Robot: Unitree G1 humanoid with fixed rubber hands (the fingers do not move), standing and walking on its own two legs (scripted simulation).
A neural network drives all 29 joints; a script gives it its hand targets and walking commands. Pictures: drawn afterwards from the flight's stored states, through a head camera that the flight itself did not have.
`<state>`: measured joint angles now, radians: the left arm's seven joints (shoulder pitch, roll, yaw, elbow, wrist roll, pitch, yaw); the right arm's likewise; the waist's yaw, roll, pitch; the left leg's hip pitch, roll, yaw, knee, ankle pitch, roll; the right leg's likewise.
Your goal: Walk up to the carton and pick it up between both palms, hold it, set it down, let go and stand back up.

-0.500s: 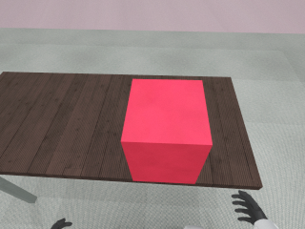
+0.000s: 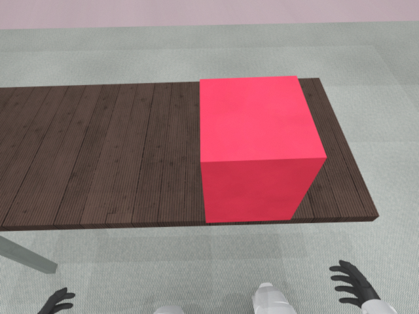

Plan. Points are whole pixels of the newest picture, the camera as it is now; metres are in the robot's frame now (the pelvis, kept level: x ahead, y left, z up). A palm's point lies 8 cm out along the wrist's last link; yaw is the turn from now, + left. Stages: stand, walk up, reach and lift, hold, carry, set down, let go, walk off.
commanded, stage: walk up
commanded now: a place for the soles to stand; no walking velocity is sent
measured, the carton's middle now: (248, 154) +0.42 -0.07 +0.02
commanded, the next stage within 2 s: none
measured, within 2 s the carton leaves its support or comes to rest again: neither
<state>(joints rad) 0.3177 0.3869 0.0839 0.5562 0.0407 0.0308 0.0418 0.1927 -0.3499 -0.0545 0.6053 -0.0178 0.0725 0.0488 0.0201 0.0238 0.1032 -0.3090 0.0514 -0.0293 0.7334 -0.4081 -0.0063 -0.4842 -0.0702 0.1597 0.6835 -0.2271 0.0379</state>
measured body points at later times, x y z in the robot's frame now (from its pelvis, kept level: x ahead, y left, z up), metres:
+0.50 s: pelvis +0.00 +0.02 +0.02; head +0.02 +0.00 +0.47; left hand +0.14 +0.27 -0.07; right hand +0.06 -0.27 -0.09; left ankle +0.00 +0.15 -0.70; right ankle -0.02 -0.09 -0.71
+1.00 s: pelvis +0.02 +0.00 +0.02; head +0.03 +0.00 +0.47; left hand +0.17 +0.26 -0.07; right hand +0.11 -0.28 -0.07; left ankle +0.01 +0.14 -0.71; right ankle -0.02 -0.09 -0.71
